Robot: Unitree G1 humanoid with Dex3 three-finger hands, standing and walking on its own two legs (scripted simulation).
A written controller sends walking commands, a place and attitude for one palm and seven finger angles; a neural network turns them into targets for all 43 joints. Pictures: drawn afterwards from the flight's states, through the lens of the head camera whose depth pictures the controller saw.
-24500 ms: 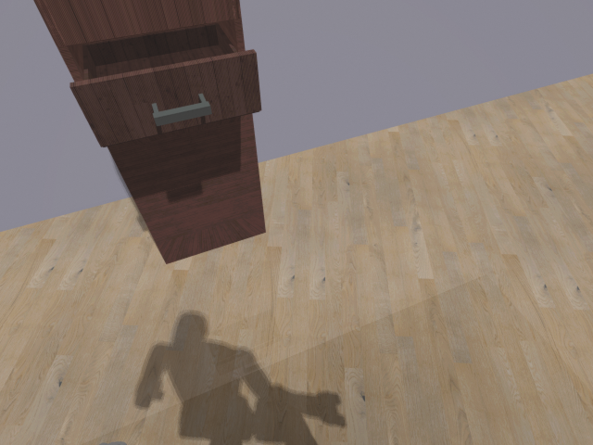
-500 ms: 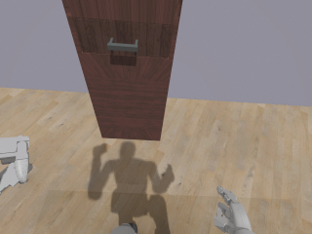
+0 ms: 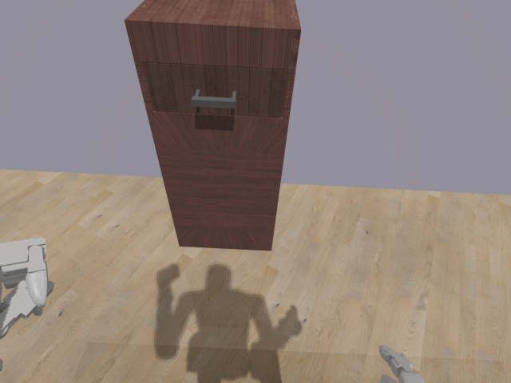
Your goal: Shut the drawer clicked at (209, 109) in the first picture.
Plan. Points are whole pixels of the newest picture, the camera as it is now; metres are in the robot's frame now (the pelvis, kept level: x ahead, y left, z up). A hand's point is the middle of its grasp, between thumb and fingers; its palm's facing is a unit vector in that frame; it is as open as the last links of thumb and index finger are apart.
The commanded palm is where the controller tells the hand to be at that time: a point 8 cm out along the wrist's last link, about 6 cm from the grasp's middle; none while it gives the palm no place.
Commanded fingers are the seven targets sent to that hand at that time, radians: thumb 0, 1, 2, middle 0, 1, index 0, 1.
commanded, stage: stop stepping back and stand still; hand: left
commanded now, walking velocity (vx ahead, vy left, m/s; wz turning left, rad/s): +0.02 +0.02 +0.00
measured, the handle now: (215, 98) +0.82 +0.17 +0.04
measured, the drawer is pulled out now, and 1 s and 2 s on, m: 0.00 0.00 0.00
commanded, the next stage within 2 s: let the arm hang, fingers relaxed in 0.28 s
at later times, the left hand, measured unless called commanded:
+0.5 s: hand (81, 331) +0.19 +0.28 -0.02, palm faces +0.16 -0.89 -0.43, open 3.1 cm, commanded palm none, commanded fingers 0.00 0.90 0.90 -1.12 -1.30 -1.12 -1.30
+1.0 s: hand out of the picture -0.10 +0.23 -0.17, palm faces +0.06 -0.97 -0.24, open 5.7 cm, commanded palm none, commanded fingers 0.00 0.90 0.90 -0.20 -0.30 -0.20 -0.30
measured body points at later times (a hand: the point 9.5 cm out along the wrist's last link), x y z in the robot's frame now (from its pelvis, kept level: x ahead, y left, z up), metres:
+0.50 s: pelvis +0.00 +0.03 -0.01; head +0.01 +0.02 +0.44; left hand +0.18 +0.33 +0.01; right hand +0.18 -0.20 -0.11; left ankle +0.04 +0.13 -0.74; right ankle -0.01 -0.11 -0.74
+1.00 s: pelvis -0.01 +0.04 +0.00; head +0.01 +0.04 +0.45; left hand -0.10 +0.29 -0.15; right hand -0.02 -0.19 -0.16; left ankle +0.04 +0.13 -0.74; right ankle -0.01 -0.11 -0.74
